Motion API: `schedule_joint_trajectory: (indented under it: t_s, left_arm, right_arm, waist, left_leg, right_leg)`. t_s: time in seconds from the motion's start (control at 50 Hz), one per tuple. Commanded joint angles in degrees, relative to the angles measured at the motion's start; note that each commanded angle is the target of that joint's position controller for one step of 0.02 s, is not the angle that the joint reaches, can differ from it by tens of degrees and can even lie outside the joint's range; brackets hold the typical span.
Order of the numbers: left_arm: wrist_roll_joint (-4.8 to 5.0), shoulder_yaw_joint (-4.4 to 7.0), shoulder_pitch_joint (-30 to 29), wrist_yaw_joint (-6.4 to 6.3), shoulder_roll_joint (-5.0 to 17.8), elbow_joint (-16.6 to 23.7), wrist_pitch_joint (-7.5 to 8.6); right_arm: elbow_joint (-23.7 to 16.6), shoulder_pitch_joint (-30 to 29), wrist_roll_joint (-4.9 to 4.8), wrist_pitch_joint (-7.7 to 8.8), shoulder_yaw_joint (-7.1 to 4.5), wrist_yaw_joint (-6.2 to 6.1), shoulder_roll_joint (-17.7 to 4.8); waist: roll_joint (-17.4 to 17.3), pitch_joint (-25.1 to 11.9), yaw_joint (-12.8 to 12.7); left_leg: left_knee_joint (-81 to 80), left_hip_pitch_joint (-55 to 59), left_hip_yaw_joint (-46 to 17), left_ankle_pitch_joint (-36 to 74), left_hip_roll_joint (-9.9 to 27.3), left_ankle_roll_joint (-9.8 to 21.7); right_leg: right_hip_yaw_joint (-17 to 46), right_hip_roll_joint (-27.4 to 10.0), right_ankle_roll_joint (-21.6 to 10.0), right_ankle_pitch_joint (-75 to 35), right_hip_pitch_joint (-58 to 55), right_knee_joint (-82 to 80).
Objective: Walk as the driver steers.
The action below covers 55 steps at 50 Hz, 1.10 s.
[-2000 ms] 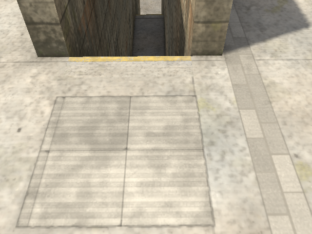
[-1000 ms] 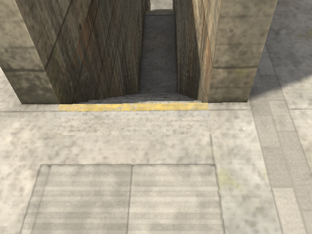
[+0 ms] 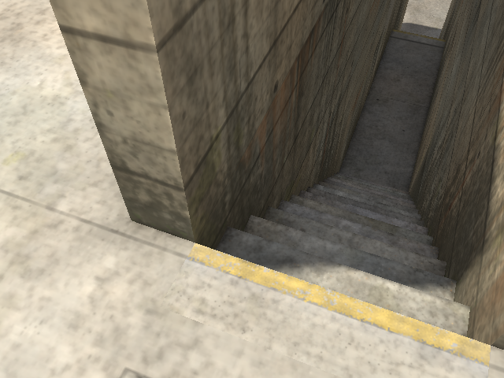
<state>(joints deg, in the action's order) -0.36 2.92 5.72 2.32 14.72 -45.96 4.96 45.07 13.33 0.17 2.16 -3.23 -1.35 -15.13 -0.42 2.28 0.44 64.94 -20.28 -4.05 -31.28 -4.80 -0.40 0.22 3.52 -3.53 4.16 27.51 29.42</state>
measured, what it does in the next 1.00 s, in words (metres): steps on the spot, turning right: left foot, then right foot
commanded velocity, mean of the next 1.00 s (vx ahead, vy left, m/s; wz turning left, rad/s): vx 0.03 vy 0.00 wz -0.45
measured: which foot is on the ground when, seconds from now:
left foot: up 0.00-0.32, down 0.34-0.78, up 0.80-1.00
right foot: down 0.00-0.36, up 0.38-0.76, down 0.78-1.00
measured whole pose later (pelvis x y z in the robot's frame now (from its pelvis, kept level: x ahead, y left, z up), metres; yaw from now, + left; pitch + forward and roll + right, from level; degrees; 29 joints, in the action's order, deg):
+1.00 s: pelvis +0.03 +0.01 +0.02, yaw -30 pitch +2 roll +1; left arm -0.7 1.9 8.2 -0.5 14.8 -37.1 -1.7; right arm 42.5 10.3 0.1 -1.3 -3.7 -2.1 -18.0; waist -1.9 1.8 0.7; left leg 53.4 -26.4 0.2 -23.9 2.4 -4.2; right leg 1.5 1.3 -2.4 13.0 16.1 27.7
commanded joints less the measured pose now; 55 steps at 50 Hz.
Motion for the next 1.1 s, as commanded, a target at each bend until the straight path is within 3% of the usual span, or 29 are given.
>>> schedule_joint_trajectory:
  t_s: [0.02, 0.06, 0.1, 0.16, 0.26, 0.28, 0.32, 0.34, 0.36, 0.38, 0.4, 0.44, 0.46, 0.52, 0.58, 0.64, 0.68, 0.72, 0.74, 0.76, 0.78, 0.8, 0.82, 0.84, 0.88, 0.92, 0.98, 1.04, 1.1]
  left_arm:
    - [0.74, 1.94, 1.3, -1.13, 8.1, 5.0, -1.99]
    - [-0.13, 2.12, 0.2, -1.69, 8.3, 5.7, -3.14]
    - [-0.47, 2.69, 1.2, -2.37, 9.0, 6.4, -3.7]
    - [0.44, 3.61, 2.0, -3.36, 10.4, 7.4, -4.45]
    - [0.8, 4.05, 3.1, -4.07, 10.6, 8.7, -5.92]
    - [0.37, 3.82, 2.0, -4.16, 9.8, 9.3, -6.38]
    - [1.03, 3.83, 1.4, -4.54, 9.9, 10.1, -7.27]
    - [1.3, 3.67, 2.5, -4.69, 9.3, 10.2, -7.61]
    - [1.2, 2.99, 4.0, -4.68, 6.9, 10.5, -7.75]
    - [1.32, 2.94, 2.0, -4.44, 5.9, 13.2, -7.13]
    - [0.23, 3.85, 3.4, -3.9, 8.9, 12.0, -6.03]
    - [0.67, 4.73, 7.9, -3.79, 10.5, 8.5, -6.92]
    - [0.28, 4.67, 8.4, -3.94, 10.2, 8.2, -7.77]
    - [1.26, 3.8, 5.9, -4.17, 7.9, 9.9, -8.73]
    - [1.56, 3.18, 2.7, -3.67, 6.8, 12.4, -8.31]
    - [1.4, 2.6, 1.5, -2.37, 6.1, 14.0, -7.95]
    - [1.02, 2.63, 1.6, -1.97, 7.2, 14.5, -8.38]
    - [0.92, 2.75, 3.4, -1.74, 7.6, 14.5, -8.81]
    - [1.07, 3.03, 5.9, -1.56, 7.9, 13.5, -8.83]
    - [1.7, 3.14, 7.8, -2.05, 8.0, 13.3, -8.95]
    - [1.94, 4.41, 9.5, -2.95, 13.1, 13.9, -8.63]
    - [-0.19, 4.76, 8.7, -3.07, 17.5, 14.7, -7.98]
    - [-1.29, 3.53, 10.3, -2.66, 13.1, 14.4, -6.74]
    - [-1.48, 2.73, 8.2, -2.43, 11.4, 13.3, -5.89]
    - [0.07, 2.28, 2.7, -2.85, 10.3, 13.2, -5.55]
    - [-0.35, 1.23, 0.4, -2.9, 8.5, 13.2, -5.65]
    - [-0.35, 0.81, 0.1, -3.05, 7.4, 12.3, -5.9]
    - [-0.35, 0.78, 1.6, -2.95, 8.0, 11.0, -6.17]
    - [0.42, -0.34, 0.7, -2.72, 5.8, 9.4, -5.84]
  right_arm:
    - [-4.2, 1.4, -0.17, -1.58, -2.35, -0.92, -8.1]
    - [-5.0, 1.5, 0.12, -2.36, -2.16, -1.56, -6.1]
    - [-4.7, 2.1, 0.25, -2.06, -1.81, -2.09, -4.4]
    - [-4.9, 0.7, 0.25, -1.89, -1.66, -2.34, -4.4]
    - [-5.8, -1.9, -0.21, -1.09, -1.83, -1.46, -5.2]
    - [-6.1, -2.0, -0.48, -0.81, -1.76, -1.43, -5.2]
    - [-5.2, 1.2, -1.1, 0.03, -2.06, -1.12, -5.8]
    - [-4.8, 2.8, -1.02, 0.31, -2.56, -1.0, -7.2]
    - [-5.2, 4.1, 0.28, 0.25, -3.39, -1.28, -11.0]
    - [-5.5, 1.9, 2.8, -0.31, -4.31, -1.17, -15.1]
    - [-7.7, -1.3, 3.96, -0.14, -3.44, -1.25, -11.7]
    - [-9.6, -5.5, 1.85, -0.22, -2.32, -1.67, -7.7]
    - [-9.6, -6.2, 1.3, -0.1, -2.24, -1.76, -7.9]
    - [-9.4, -4.7, 1.21, -1.05, -1.68, -2.21, -7.8]
    - [-8.4, -1.4, 1.48, -2.2, -2.7, -2.67, -10.4]
    - [-8.5, -2.3, 0.9, -2.67, -3.59, -2.22, -12.1]
    - [-9.0, -3.7, 0.84, -2.35, -3.72, -1.46, -12.5]
    - [-8.6, -4.4, -0.21, -1.89, -3.89, -0.85, -12.9]
    - [-8.4, -4.8, -0.75, -1.8, -3.58, -0.45, -12.3]
    - [-6.9, -2.3, -2.04, -1.7, -2.69, -0.2, -9.5]
    - [-7.3, -1.0, -0.12, -1.53, -1.52, 0.03, -6.2]
    - [-10.9, -4.7, 1.58, -1.27, -0.31, -0.24, -4.1]
    - [-10.5, -8.3, 0.58, -1.39, -1.72, -0.6, -8.8]
    - [-9.9, -7.4, -0.48, -1.76, -2.2, -0.64, -9.8]
    - [-7.6, -5.4, 0.19, -2.54, -2.56, -1.22, -9.9]
    - [-6.3, -3.1, 0.16, -2.8, -2.25, -1.1, -8.6]
    - [-6.2, -3.6, -0.14, -2.8, -0.65, -0.77, -5.3]
    - [-6.8, -5.0, -0.29, -2.91, -0.34, -0.43, -5.8]
    - [-5.3, -1.9, 0.43, -2.47, 0.05, 0.05, -5.0]
  waist:
    - [0.8, -9.8, -1.2]
    - [5.1, -7.2, 0.5]
    - [7.8, -8.6, 0.5]
    - [7.6, -11.3, -0.5]
    - [9.1, -9.2, -1.6]
    - [10.3, -9.4, -1.6]
    - [10.2, -8.5, 0.5]
    - [9.2, -8.7, 1.0]
    - [2.0, -9.6, 0.3]
    - [-16.5, -5.5, -1.5]
    - [-13.6, -6.6, -1.3]
    - [-5.9, -7.1, -3.3]
    - [-6.1, -6.2, -2.9]
    - [-8.8, -4.5, -1.2]
    - [-11.0, -5.6, 1.5]
    - [-11.5, -6.0, 2.2]
    - [-11.4, -5.7, 2.7]
    - [-11.1, -5.7, 1.4]
    - [-10.3, -6.5, -0.2]
    - [-7.6, -6.6, -1.1]
    - [4.4, -9.5, -0.2]
    - [18.7, -9.3, -0.4]
    - [12.0, -12.0, -4.6]
    - [11.7, -9.5, -2.8]
    - [9.2, -6.6, -0.8]
    - [8.5, -7.6, 0.9]
    - [9.5, -7.8, 0.0]
    - [10.1, -7.3, -1.8]
    - [7.4, -5.7, 1.0]
  left_leg:
    - [8.7, -16.1, -2.2, 3.5, 4.9, -1.3]
    - [-0.7, -11.1, -1.1, 6.0, 5.2, -1.1]
    - [-7.9, -8.6, 0.1, 7.0, 4.1, -1.6]
    - [-14.5, -6.7, -0.8, 11.0, 3.7, -2.5]
    - [-23.6, -4.1, -1.3, 12.3, 2.8, -2.4]
    - [-26.1, -3.1, -1.4, 12.0, 2.6, -2.1]
    - [-37.1, 2.0, -0.2, 15.8, 2.3, -0.7]
    - [-42.6, 7.4, -0.8, 18.7, 4.7, 0.4]
    - [-46.2, 13.6, -9.5, 18.0, 15.7, 4.2]
    - [-49.7, 11.6, -24.4, 28.1, 25.9, 12.0]
    - [-48.1, 11.0, -25.7, 36.0, 29.3, 15.5]
    - [-44.7, 10.8, -13.3, 39.7, 22.6, 10.9]
    - [-44.1, 10.9, -10.0, 41.1, 20.9, 10.1]
    - [-44.8, 11.4, -3.3, 41.1, 18.4, 10.5]
    - [-44.6, 16.8, -1.2, 40.7, 19.7, 11.6]
    - [-44.0, 14.5, 1.0, 39.6, 21.1, 12.0]
    - [-43.3, 13.7, 1.6, 38.5, 22.0, 12.0]
    - [-40.7, 13.0, 1.4, 38.7, 22.4, 11.2]
    - [-37.8, 11.3, 2.8, 39.4, 21.2, 9.9]
    - [-34.2, 8.0, 4.5, 34.8, 19.7, 7.1]
    - [-21.5, -2.8, 9.5, 19.4, 15.0, 1.4]
    - [-10.3, -16.7, 9.6, -7.7, 7.3, -2.9]
    - [-1.5, -15.8, 2.6, -9.2, 8.3, -3.6]
    - [0.5, -15.4, 1.9, -5.9, 8.8, -2.9]
    - [-1.5, -15.0, 1.9, 1.7, 9.0, -3.3]
    - [-2.3, -8.9, 3.1, 6.8, 7.5, -4.1]
    - [-14.6, -3.8, 3.8, 8.9, 7.6, -4.0]
    - [-23.7, 0.5, 4.0, 8.5, 7.1, -3.4]
    - [-41.7, 10.6, 4.3, 22.5, 6.5, -1.5]
  right_leg:
    - [25.8, -17.9, -12.4, -2.5, -17.7, -11.5]
    - [22.1, -13.2, -10.1, 3.7, -9.5, -14.0]
    - [20.2, -11.3, -9.8, 1.6, -8.8, -13.8]
    - [21.7, -11.1, -9.4, 6.8, -9.8, -13.5]
    - [26.5, -11.0, -8.3, 13.6, -9.5, -13.8]
    - [27.3, -10.3, -7.7, 13.9, -10.5, -12.9]
    - [27.8, -8.7, -5.8, 14.0, -10.0, -10.9]
    - [26.5, -6.6, -3.9, 16.1, -7.4, -8.7]
    - [21.2, -2.5, -1.0, 22.7, -0.9, 0.9]
    - [8.0, 6.6, 1.8, 29.1, 10.8, 14.0]
    - [9.0, 2.7, 4.0, 30.1, 12.3, 28.6]
    - [8.1, 1.7, 6.0, 23.8, 11.2, 37.3]
    - [7.5, 1.8, 7.3, 21.0, 11.8, 41.2]
    - [3.2, 0.5, 9.8, 17.2, 11.6, 40.2]
    - [1.8, -2.5, 11.0, 16.3, 10.1, 30.6]
    - [-1.7, -4.1, 9.8, 19.5, 2.2, 20.8]
    - [-3.3, -4.0, 8.9, 20.5, -1.4, 15.4]
    - [-4.0, -3.7, 7.0, 17.0, -5.8, 6.8]
    - [-4.8, -2.4, 5.0, 10.2, -11.4, -0.1]
    - [-3.7, -1.7, 2.5, 3.1, -17.6, -7.9]
    - [10.8, -12.1, -1.3, -14.8, -28.8, -8.8]
    - [28.1, -27.1, -14.3, -28.1, -28.5, -8.2]
    - [26.6, -27.3, -18.3, -25.5, -25.9, -9.1]
    - [20.5, -23.5, -15.6, -20.4, -23.3, -9.2]
    - [14.7, -17.9, -10.0, -14.0, -20.7, -8.9]
    - [10.1, -15.1, -9.7, -19.9, -16.5, -8.1]
    - [8.6, -13.7, -9.4, -15.5, -16.3, -7.5]
    - [12.6, -15.6, -10.7, -8.9, -16.2, -8.0]
    - [13.2, -13.5, -7.4, 0.5, -12.1, -7.3]
Keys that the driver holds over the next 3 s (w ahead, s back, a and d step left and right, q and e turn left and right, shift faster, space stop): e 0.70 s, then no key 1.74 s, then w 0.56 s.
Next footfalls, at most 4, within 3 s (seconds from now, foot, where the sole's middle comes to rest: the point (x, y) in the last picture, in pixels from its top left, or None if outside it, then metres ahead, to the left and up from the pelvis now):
0.34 left None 0.14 0.14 -0.76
0.78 right None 0.03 -0.10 -0.76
1.12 left None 0.14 0.12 -0.76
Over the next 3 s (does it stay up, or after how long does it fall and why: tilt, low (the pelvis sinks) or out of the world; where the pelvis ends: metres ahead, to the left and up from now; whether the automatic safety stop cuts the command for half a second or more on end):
stays up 0.17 -0.07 0.02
